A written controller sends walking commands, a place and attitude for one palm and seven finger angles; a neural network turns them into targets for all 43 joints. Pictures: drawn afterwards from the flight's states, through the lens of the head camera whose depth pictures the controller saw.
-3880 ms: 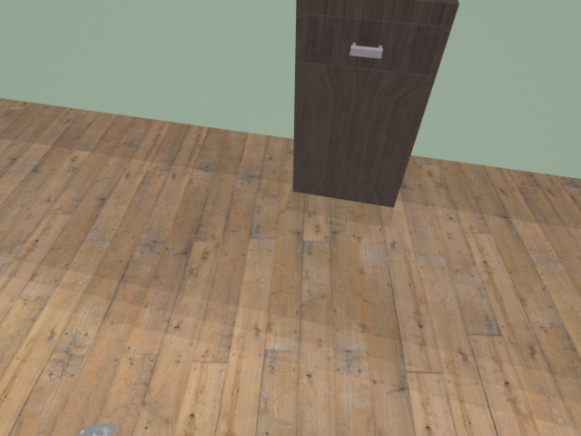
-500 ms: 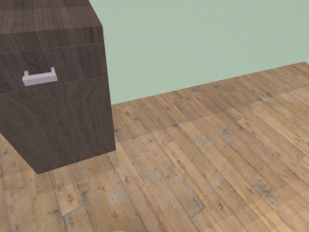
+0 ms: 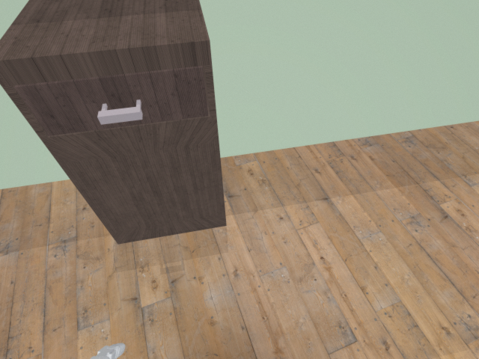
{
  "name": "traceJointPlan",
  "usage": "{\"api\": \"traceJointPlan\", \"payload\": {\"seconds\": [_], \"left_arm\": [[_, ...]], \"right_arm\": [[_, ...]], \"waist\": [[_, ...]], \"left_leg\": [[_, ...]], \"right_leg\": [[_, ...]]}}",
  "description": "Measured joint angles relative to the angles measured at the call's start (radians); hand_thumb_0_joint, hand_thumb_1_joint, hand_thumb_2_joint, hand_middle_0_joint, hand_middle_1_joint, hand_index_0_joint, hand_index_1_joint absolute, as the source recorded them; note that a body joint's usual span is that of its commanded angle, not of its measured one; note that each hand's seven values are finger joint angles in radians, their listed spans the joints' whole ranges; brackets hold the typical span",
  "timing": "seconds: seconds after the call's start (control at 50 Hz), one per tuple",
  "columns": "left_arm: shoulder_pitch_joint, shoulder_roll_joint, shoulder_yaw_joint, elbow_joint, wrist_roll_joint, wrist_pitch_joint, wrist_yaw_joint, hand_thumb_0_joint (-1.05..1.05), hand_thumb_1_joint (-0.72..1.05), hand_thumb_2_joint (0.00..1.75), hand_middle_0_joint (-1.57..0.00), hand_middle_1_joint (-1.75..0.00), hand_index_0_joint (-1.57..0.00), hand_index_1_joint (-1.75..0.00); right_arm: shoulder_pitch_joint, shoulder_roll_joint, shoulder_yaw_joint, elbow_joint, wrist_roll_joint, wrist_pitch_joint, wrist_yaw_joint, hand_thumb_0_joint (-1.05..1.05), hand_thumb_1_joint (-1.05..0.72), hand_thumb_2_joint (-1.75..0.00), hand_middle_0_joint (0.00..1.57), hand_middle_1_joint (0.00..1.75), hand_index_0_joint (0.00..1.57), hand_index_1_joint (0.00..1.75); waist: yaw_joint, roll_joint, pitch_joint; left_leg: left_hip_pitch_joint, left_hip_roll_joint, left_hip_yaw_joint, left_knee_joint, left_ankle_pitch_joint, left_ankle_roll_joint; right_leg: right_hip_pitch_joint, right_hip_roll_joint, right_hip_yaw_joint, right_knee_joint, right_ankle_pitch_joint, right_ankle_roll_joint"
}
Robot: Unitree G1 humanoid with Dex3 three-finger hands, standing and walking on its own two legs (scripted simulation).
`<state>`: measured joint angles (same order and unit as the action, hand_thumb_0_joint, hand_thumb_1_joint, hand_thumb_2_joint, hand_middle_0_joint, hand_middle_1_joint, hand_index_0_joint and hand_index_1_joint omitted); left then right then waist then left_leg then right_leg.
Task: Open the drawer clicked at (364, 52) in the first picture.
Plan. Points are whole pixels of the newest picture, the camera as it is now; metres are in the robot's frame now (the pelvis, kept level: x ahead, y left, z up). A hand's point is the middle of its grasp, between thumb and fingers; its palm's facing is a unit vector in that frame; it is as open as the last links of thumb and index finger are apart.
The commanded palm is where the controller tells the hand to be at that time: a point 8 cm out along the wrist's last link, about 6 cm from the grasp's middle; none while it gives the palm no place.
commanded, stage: turn to face it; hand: left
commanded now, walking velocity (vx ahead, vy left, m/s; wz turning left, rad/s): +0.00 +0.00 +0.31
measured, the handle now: (121, 110) +0.70 +0.34 -0.01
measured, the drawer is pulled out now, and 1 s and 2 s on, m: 0.00 0.00 0.00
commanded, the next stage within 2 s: take the last steps up to it in 0.12 s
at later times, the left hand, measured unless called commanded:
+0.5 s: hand out of the picture -0.08 +0.22 -0.18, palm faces +0.24 -0.95 -0.21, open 7.4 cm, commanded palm none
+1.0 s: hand (136, 312) +0.24 +0.23 -0.17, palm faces +0.15 -0.97 -0.18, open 7.4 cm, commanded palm none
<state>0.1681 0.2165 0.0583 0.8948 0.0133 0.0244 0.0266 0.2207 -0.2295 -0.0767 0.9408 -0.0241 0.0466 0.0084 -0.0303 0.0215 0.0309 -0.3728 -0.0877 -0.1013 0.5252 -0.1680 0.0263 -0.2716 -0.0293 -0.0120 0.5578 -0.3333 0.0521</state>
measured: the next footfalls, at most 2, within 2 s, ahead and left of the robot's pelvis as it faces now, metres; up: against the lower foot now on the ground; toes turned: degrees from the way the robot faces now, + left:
left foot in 0.44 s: -0.02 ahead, +0.13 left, +0.00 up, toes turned +15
right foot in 0.94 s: +0.28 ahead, -0.04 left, +0.00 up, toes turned +2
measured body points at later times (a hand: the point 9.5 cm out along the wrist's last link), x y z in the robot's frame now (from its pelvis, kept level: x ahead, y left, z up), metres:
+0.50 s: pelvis +0.00 +0.03 +0.00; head +0.00 +0.06 +0.45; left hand -0.09 +0.27 -0.16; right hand +0.13 -0.19 -0.13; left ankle -0.05 +0.12 -0.73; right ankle -0.01 -0.11 -0.71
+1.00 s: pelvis +0.14 +0.04 -0.01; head +0.17 +0.04 +0.43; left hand +0.23 +0.28 -0.15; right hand +0.05 -0.18 -0.16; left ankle -0.03 +0.12 -0.68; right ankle +0.24 -0.04 -0.73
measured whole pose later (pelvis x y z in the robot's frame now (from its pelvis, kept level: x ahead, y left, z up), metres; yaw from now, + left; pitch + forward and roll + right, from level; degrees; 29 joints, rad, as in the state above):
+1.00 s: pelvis +0.14 +0.04 -0.01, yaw +10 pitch -3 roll +0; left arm 0.10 0.17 0.04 1.00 0.02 -0.06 0.00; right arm 0.48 -0.11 -0.03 1.20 -0.01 -0.02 -0.02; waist -0.05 0.01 0.10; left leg -0.12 0.03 0.05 0.95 -0.52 0.02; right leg -0.38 -0.04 -0.15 0.65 -0.20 -0.06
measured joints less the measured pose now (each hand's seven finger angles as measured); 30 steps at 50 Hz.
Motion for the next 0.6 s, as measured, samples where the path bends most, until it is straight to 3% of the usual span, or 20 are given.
{"api": "traceJointPlan", "payload": {"seconds": [0.08,0.14,0.2,0.3,0.38,0.42,0.44,0.5,0.54,0.6], "left_arm": [[0.016,-0.032,-0.019,-0.002,0.010,-0.008,0.001,0.00,0.91,0.89,-0.20,-0.30,-0.20,-0.29],[0.036,-0.045,-0.027,0.004,0.010,-0.014,0.000,0.00,0.91,0.89,-0.20,-0.30,-0.20,-0.29],[0.053,-0.053,-0.032,0.015,0.012,-0.020,-0.001,0.00,0.91,0.89,-0.20,-0.30,-0.20,-0.30],[0.091,-0.051,-0.032,0.043,0.020,-0.030,-0.005,0.00,0.91,0.89,-0.20,-0.30,-0.20,-0.30],[0.137,-0.029,-0.025,0.087,0.025,-0.034,-0.014,0.00,0.91,0.89,-0.21,-0.30,-0.20,-0.30],[0.167,-0.012,-0.018,0.112,0.021,-0.029,-0.017,0.00,0.91,0.89,-0.20,-0.30,-0.20,-0.30],[0.183,-0.005,-0.015,0.124,0.017,-0.024,-0.018,0.00,0.91,0.89,-0.20,-0.30,-0.20,-0.30],[0.204,0.019,-0.005,0.173,0.018,0.006,-0.019,0.00,0.91,0.89,-0.20,-0.30,-0.20,-0.29],[0.202,0.025,-0.002,0.197,0.020,0.013,-0.027,0.01,0.91,0.89,-0.20,-0.30,-0.20,-0.29],[0.183,0.023,-0.003,0.203,0.020,0.000,-0.038,0.01,0.91,0.90,-0.20,-0.30,-0.20,-0.29]], "right_arm": [[-0.005,-0.020,-0.015,0.005,-0.002,0.019,0.001,0.01,-0.90,-0.90,0.20,0.30,0.20,0.30],[-0.009,-0.027,-0.017,0.012,-0.003,0.022,0.007,0.01,-0.91,-0.90,0.20,0.30,0.20,0.30],[-0.015,-0.025,-0.013,0.022,-0.002,0.026,0.008,0.01,-0.91,-0.90,0.20,0.30,0.20,0.30],[-0.040,-0.015,0.002,0.044,0.001,0.031,0.007,0.01,-0.91,-0.90,0.20,0.29,0.20,0.30],[-0.056,0.001,0.017,0.049,0.001,0.014,0.013,0.01,-0.91,-0.90,0.20,0.29,0.20,0.30],[-0.054,0.009,0.028,0.044,0.001,-0.008,0.013,0.01,-0.91,-0.90,0.20,0.29,0.20,0.30],[-0.050,0.011,0.032,0.040,0.001,-0.024,0.013,0.01,-0.91,-0.90,0.20,0.30,0.20,0.30],[-0.041,0.045,0.044,0.044,-0.007,-0.055,0.003,0.00,-0.91,-0.90,0.20,0.30,0.20,0.30],[-0.011,0.064,0.052,0.049,-0.006,-0.069,-0.006,0.00,-0.91,-0.90,0.20,0.30,0.20,0.30],[0.040,0.072,0.050,0.078,0.000,-0.085,-0.025,0.00,-0.93,-0.90,0.20,0.30,0.20,0.30]], "waist": [[0.004,0.024,0.001],[0.003,0.021,0.005],[0.008,0.009,0.011],[0.036,-0.015,0.021],[0.066,-0.037,0.014],[0.075,-0.047,0.003],[0.076,-0.045,-0.005],[0.081,-0.076,-0.002],[0.069,-0.073,-0.005],[0.058,-0.068,-0.004]], "left_leg": [[-0.109,0.008,0.037,0.343,-0.247,-0.039],[-0.151,0.044,0.073,0.551,-0.219,-0.061],[-0.137,0.082,0.086,0.591,-0.204,-0.079],[-0.035,0.115,0.106,0.423,-0.256,-0.086],[0.065,0.118,0.145,0.231,-0.276,-0.064],[0.140,0.116,0.172,0.074,-0.225,-0.049],[0.169,0.117,0.172,0.005,-0.188,-0.034],[0.187,0.102,0.193,0.023,-0.182,0.006],[0.226,0.100,0.190,-0.024,-0.177,0.016],[0.292,0.088,0.184,-0.125,-0.139,0.022]], "right_leg": [[0.021,-0.010,-0.041,0.000,0.022,-0.054],[0.056,-0.027,-0.072,-0.033,0.037,-0.060],[0.074,-0.044,-0.097,-0.050,0.044,-0.059],[0.077,-0.070,-0.125,-0.055,0.046,-0.049],[0.073,-0.088,-0.144,-0.053,0.043,-0.027],[0.064,-0.095,-0.153,-0.030,0.028,-0.010],[0.050,-0.095,-0.156,0.002,0.008,-0.006],[-0.033,-0.087,-0.100,0.232,-0.140,-0.017],[-0.100,-0.072,-0.084,0.378,-0.113,-0.025],[-0.180,-0.072,-0.073,0.472,-0.015,-0.019]]}}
